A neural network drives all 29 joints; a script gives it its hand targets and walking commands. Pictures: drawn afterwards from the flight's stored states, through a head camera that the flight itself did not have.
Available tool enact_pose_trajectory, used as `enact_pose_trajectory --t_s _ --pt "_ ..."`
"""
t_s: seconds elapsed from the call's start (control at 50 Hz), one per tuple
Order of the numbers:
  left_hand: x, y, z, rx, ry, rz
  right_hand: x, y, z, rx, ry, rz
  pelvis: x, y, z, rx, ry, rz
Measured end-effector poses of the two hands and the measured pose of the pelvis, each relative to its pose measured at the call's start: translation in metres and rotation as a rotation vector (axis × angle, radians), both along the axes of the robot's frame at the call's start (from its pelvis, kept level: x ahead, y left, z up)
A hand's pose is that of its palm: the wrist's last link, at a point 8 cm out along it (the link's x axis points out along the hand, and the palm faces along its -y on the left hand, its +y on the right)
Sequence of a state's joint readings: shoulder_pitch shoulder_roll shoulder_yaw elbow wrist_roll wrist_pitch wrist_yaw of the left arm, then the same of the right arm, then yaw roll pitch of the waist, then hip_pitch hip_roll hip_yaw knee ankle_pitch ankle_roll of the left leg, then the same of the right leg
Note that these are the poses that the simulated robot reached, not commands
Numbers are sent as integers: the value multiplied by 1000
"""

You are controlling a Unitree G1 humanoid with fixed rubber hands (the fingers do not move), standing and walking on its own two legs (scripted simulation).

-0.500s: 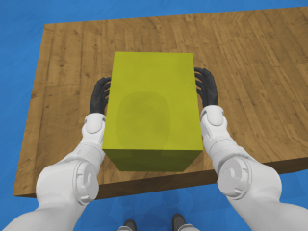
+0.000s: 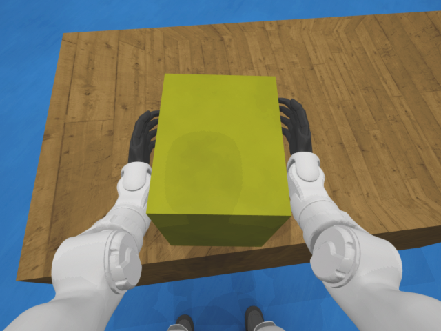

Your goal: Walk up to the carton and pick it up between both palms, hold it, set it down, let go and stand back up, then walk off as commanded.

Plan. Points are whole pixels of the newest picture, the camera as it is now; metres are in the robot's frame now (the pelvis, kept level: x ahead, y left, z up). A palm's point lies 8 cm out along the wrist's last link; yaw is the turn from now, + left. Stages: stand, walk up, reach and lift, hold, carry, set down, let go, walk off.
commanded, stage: reach and lift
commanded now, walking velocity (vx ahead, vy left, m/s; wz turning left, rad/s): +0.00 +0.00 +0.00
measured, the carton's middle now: (218, 169) +0.42 +0.01 -0.03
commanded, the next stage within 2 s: none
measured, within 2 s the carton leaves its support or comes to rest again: leaves its support in 1.04 s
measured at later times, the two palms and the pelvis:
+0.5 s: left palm (141, 156) +0.43 +0.15 +0.00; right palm (299, 147) +0.43 -0.14 +0.02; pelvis +0.00 +0.00 +0.00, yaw +0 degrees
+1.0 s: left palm (141, 164) +0.41 +0.15 +0.01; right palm (301, 152) +0.42 -0.14 +0.03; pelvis -0.01 +0.00 +0.00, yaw +0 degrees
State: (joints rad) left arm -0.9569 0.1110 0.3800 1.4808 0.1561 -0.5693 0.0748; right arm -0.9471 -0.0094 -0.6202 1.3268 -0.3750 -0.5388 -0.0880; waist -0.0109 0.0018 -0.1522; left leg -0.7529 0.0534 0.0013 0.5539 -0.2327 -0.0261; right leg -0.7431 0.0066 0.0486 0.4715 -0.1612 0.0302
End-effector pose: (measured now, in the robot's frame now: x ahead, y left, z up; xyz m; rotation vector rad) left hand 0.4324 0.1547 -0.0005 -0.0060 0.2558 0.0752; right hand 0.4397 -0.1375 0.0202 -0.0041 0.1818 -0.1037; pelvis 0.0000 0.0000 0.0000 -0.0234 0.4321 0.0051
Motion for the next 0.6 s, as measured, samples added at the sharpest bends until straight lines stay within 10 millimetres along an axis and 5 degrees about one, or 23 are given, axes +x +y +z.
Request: enact_pose_trajectory --t_s 0.6 --pt "-6 -1 5 -9 -46 3 -10 0 4 -9 -64 -17 -2 0 0 0 -3 0"
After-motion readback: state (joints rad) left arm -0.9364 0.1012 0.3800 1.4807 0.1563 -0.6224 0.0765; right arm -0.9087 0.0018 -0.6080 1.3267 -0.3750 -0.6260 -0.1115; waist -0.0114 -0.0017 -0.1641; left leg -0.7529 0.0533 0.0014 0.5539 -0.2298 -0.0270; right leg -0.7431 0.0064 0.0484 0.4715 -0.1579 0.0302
